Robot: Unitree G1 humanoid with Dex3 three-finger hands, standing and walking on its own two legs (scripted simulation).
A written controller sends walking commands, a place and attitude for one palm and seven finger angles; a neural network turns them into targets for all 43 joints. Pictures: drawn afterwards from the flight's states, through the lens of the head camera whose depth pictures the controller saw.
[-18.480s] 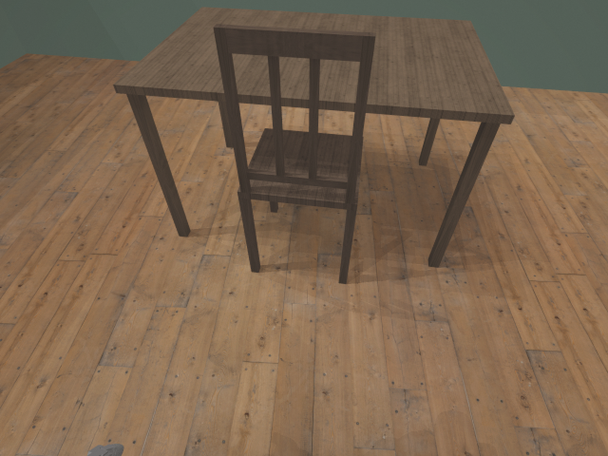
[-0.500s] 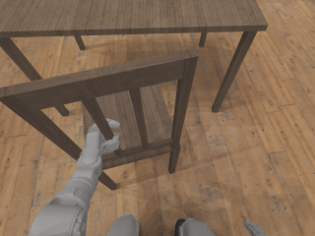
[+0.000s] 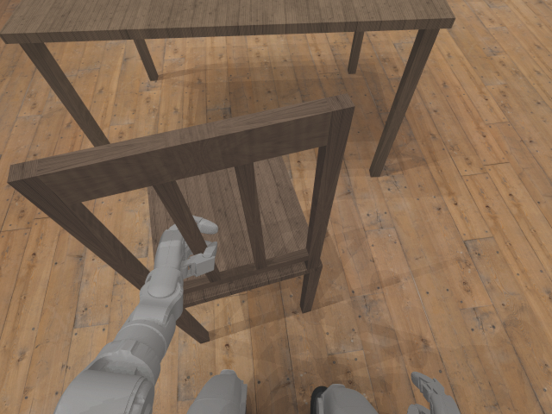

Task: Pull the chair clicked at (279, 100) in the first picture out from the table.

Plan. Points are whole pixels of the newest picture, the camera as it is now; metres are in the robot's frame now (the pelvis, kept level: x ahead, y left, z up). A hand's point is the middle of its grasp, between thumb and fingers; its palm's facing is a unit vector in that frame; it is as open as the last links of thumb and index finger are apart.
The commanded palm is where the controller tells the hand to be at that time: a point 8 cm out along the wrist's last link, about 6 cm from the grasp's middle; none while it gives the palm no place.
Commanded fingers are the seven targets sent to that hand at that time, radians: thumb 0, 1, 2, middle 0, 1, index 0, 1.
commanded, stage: step backward, pulling the chair out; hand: left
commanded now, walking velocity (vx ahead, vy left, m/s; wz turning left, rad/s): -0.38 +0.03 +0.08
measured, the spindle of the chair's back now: (195, 240) +0.37 +0.15 -0.05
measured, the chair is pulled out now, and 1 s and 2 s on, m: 0.49 0.69 0.69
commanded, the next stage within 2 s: stop walking, hand still on the chair in 0.14 s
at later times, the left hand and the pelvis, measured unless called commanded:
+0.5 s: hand (193, 360) +0.19 +0.13 -0.06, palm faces +0.07 -0.98 -0.18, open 5.6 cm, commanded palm +0.18 +0.18 -0.04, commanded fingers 0.00 0.90 0.90 -0.50 -1.45 -0.50 -1.45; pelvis -0.12 -0.01 +0.00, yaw +0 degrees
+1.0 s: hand (180, 394) +0.15 +0.14 -0.06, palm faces -0.06 -0.99 -0.16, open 5.6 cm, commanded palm +0.14 +0.19 -0.04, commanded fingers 0.00 0.90 0.90 -0.50 -1.45 -0.50 -1.45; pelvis -0.10 +0.03 +0.01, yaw -2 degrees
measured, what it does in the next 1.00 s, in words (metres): walks backwards: left foot, then right foot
